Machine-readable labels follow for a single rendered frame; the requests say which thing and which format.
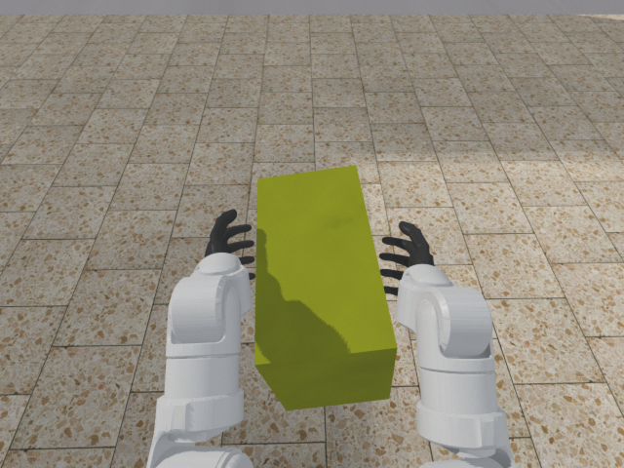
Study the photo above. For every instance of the right robot forearm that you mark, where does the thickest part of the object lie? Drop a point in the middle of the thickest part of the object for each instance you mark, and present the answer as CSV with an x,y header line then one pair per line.
x,y
453,326

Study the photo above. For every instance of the robot left hand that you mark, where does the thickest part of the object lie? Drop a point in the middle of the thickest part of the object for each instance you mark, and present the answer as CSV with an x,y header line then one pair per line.
x,y
220,235

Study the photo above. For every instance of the left robot forearm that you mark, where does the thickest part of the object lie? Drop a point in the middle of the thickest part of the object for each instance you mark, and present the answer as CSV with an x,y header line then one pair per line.
x,y
202,396

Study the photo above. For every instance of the carton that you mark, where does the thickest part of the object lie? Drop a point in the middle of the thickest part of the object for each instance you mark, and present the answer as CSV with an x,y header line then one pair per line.
x,y
323,333

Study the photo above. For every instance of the robot right hand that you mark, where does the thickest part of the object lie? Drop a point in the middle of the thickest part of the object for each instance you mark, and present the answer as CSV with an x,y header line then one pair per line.
x,y
417,248

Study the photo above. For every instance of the left robot upper arm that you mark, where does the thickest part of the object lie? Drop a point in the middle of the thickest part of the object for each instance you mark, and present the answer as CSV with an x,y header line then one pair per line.
x,y
203,457

